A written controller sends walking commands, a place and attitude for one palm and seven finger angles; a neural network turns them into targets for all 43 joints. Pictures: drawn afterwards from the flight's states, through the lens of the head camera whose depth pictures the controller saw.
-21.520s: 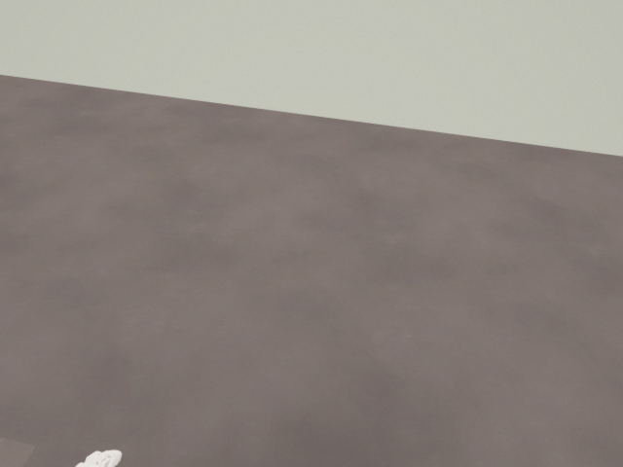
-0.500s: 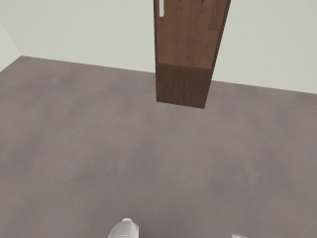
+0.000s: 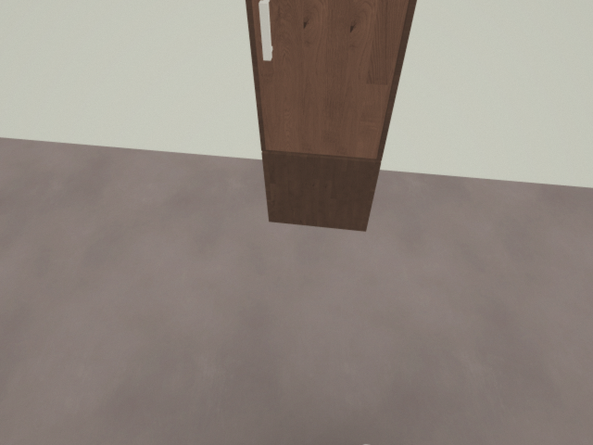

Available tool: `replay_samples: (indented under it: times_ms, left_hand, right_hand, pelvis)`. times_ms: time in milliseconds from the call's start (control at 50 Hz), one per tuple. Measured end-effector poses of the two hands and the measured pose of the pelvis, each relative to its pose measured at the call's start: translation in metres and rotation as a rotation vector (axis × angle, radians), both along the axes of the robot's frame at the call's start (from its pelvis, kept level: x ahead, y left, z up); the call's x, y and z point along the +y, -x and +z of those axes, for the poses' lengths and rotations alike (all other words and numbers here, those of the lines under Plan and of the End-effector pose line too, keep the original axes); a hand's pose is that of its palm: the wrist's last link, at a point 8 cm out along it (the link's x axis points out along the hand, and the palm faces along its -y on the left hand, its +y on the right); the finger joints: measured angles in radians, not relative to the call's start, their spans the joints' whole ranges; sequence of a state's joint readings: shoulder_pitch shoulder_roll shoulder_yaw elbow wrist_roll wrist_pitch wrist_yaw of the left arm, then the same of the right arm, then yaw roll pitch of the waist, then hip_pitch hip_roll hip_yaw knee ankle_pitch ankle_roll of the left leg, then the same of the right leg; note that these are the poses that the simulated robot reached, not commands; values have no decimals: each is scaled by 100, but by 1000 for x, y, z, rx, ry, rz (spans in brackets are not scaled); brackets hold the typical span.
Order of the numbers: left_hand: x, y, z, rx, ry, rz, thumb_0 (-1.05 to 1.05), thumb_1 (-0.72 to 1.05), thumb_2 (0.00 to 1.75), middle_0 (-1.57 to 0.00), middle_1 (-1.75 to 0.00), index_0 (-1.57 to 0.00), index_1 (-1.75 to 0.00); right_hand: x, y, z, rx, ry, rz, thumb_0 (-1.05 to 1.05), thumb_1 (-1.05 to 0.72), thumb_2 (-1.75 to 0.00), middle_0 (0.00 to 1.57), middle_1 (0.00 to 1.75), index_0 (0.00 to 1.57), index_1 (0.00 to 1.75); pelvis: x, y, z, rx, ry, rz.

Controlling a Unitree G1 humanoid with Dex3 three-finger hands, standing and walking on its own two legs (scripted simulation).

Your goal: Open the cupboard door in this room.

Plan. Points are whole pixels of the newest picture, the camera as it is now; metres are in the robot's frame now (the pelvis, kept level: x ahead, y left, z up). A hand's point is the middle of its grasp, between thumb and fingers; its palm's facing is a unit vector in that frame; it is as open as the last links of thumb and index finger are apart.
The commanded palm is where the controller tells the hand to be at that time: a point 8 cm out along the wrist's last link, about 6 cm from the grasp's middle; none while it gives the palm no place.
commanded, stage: stand and wait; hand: left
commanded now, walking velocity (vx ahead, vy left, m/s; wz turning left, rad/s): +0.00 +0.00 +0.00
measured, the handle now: (267, 28) +1.06 +0.12 +0.09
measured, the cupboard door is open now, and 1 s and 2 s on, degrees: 0 0 0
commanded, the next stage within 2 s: look at it before walking up in 0.88 s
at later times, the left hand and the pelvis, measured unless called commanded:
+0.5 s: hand out of the picture +0.09 +0.16 -0.17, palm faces +0.06 -0.98 -0.19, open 7.2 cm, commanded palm none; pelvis +0.09 -0.02 +0.01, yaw +1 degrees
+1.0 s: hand out of the picture +0.08 +0.15 -0.17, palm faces +0.03 -0.98 -0.17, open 7.4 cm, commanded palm none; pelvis +0.10 +0.00 +0.01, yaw +0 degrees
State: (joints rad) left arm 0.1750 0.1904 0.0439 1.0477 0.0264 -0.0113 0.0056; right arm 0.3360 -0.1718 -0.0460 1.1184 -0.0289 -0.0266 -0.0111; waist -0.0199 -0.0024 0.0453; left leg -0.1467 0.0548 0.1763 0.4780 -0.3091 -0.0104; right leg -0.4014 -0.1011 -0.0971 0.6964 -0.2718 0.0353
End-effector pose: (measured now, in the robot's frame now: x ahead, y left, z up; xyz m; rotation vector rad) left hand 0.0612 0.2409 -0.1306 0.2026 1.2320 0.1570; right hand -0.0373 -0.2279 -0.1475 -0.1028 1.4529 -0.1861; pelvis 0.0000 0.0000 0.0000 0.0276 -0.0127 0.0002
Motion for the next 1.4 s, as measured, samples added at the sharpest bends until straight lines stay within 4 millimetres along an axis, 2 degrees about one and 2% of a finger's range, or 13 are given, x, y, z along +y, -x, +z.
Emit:
replay_samples:
  times_ms: [40,80,140,200,260,320,380,500,700,1100,1400]
  left_hand:
    - [-9,-23,-1,-32,-18,-20,1,93,90,-19,-30,-19,-30]
    - [-21,-38,2,-52,-21,-26,1,93,90,-19,-30,-19,-30]
    - [-37,-48,7,-53,-5,-15,0,92,90,-19,-30,-20,-30]
    - [-41,-53,10,-51,-11,24,-1,95,90,-20,-30,-20,-30]
    - [-40,-53,9,-31,-8,38,-1,95,89,-20,-30,-20,-30]
    - [-37,-50,1,0,7,55,-1,95,90,-20,-30,-20,-30]
    - [-34,-43,-8,45,23,74,-1,95,90,-20,-30,-20,-30]
    - [-35,-26,-11,137,58,81,0,94,90,-20,-30,-20,-30]
    - [-44,-4,-10,233,90,82,0,91,90,-20,-30,-20,-30]
    - [-38,-20,-9,196,67,61,0,91,90,-20,-30,-20,-30]
    - [-44,-7,-8,208,78,64,0,91,90,-20,-30,-20,-30]
  right_hand:
    - [-5,-1,-11,29,-24,-17,0,-93,-90,20,30,20,30]
    - [-8,-6,-16,53,-43,-22,0,-92,-90,20,30,19,30]
    - [-11,-27,-13,57,-56,-8,0,-92,-90,20,30,19,30]
    - [-12,-55,-8,21,-62,17,0,-92,-90,20,30,19,30]
    - [-11,-84,-5,-27,-61,43,0,-92,-90,20,30,19,30]
    - [-14,-103,-5,-49,-30,66,2,-93,-90,20,30,19,30]
    - [-15,-116,-2,-65,-6,69,2,-94,-90,20,30,19,30]
    - [-11,-130,11,-66,19,71,1,-94,-90,20,30,19,30]
    - [2,-133,11,-35,12,57,1,-93,-90,20,30,19,30]
    - [26,-110,5,5,-43,12,0,-92,-90,20,30,20,30]
    - [21,-104,7,3,-36,10,0,-91,-90,20,30,19,30]
  pelvis:
    - [-11,-14,-7,-2,-7,-3]
    - [-18,-25,-8,-5,10,5]
    - [-25,-37,-1,-6,7,16]
    - [-30,-46,4,-4,3,23]
    - [-30,-54,6,-3,11,26]
    - [-27,-63,3,-7,32,28]
    - [-23,-72,1,-14,40,23]
    - [-18,-88,8,-5,28,12]
    - [-8,-101,10,0,24,1]
    - [-4,-103,9,-6,21,-7]
    - [-6,-96,10,-8,21,-8]
